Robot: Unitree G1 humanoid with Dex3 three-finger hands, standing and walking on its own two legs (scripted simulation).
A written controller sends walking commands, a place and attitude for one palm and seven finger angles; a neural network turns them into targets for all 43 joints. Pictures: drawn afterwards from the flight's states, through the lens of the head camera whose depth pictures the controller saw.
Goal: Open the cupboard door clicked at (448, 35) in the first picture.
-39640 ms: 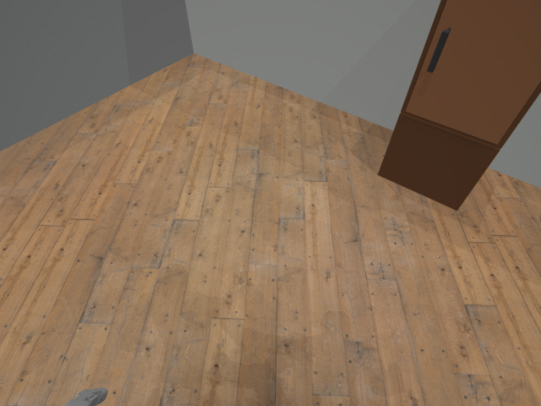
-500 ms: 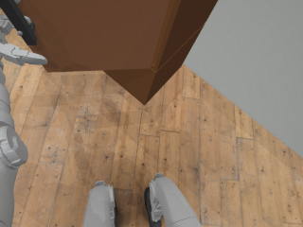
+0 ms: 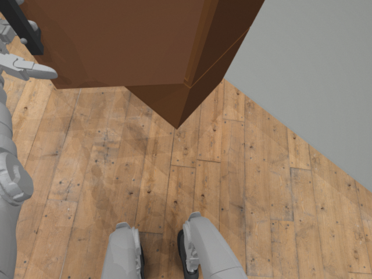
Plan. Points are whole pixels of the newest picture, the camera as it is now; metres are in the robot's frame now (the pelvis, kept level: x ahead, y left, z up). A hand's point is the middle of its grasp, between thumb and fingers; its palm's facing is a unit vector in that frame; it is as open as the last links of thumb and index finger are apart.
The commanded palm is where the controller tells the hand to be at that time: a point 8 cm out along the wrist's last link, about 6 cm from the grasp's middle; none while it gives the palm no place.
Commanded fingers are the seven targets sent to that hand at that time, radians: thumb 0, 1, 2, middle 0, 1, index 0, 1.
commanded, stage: close the thumb around the handle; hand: left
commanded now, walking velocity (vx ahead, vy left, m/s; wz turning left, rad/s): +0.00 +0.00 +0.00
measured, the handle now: (19, 13) +0.61 +0.24 +0.07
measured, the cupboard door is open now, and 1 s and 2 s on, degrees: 48 48 95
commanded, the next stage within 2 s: pull the door open along its arc in 0.70 s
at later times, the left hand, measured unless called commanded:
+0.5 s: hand (18, 40) +0.56 +0.24 +0.06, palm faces +0.03 -1.00 -0.02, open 7.6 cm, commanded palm +0.55 +0.26 +0.06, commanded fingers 0.00 0.90 0.90 -0.40 -1.35 -0.40 -1.35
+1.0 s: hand (30, 45) +0.55 +0.22 +0.06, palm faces +0.04 -1.00 -0.02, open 6.4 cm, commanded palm +0.51 +0.25 +0.06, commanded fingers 0.00 0.90 0.90 -0.40 -1.35 -0.40 -1.35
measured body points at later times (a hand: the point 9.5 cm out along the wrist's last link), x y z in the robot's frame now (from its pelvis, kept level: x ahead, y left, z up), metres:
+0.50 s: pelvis +0.01 +0.01 +0.00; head +0.20 +0.05 +0.41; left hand +0.56 +0.29 +0.06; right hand -0.01 -0.25 -0.10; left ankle +0.02 +0.10 -0.61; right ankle +0.03 -0.11 -0.61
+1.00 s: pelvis +0.00 +0.01 +0.00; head +0.19 +0.04 +0.41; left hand +0.55 +0.27 +0.06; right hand -0.01 -0.25 -0.10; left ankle +0.02 +0.10 -0.61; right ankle +0.03 -0.11 -0.61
